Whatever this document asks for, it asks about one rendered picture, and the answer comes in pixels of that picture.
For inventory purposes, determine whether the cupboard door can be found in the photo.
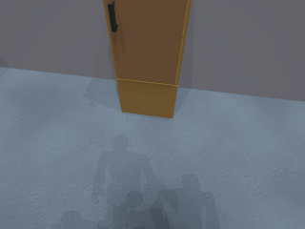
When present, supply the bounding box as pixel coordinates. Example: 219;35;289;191
106;0;188;84

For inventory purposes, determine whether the handle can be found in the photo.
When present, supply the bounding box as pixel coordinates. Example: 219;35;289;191
108;0;118;32

